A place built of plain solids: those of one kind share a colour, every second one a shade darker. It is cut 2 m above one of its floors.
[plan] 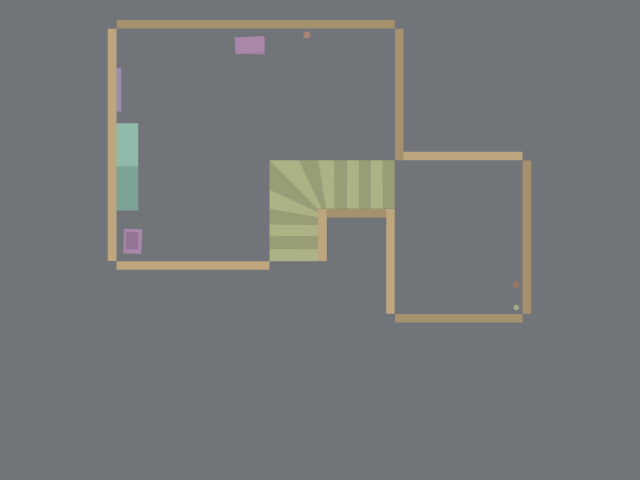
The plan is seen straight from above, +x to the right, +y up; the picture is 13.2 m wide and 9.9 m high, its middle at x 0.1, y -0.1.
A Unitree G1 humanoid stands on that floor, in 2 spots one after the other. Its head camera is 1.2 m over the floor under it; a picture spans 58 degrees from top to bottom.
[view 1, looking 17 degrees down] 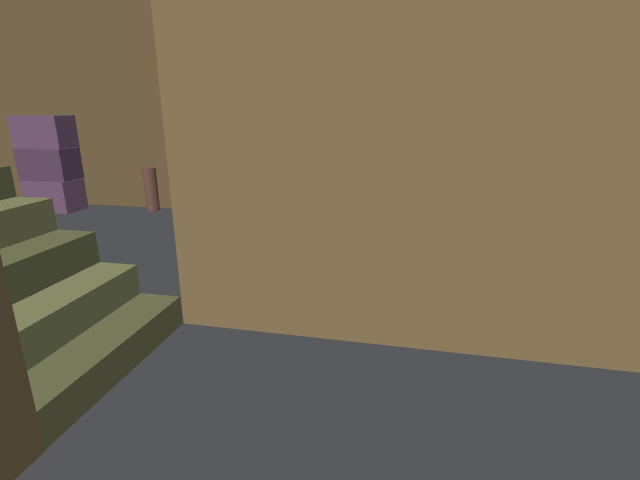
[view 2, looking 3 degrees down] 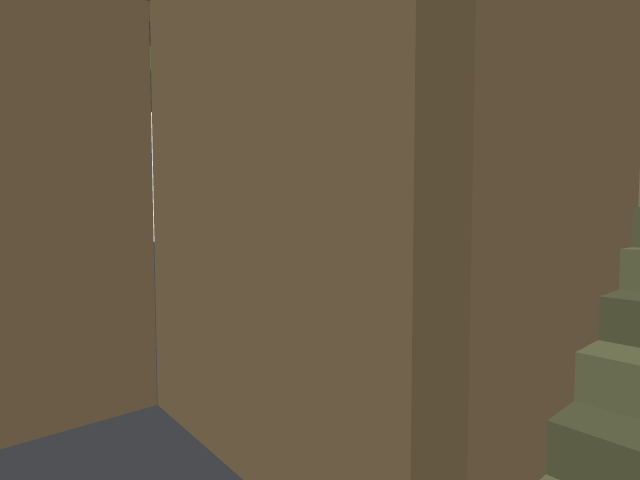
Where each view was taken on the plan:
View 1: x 2.89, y -0.51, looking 102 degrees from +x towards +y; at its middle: wall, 2.19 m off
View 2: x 2.64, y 1.11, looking -131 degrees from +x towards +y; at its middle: wall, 1.52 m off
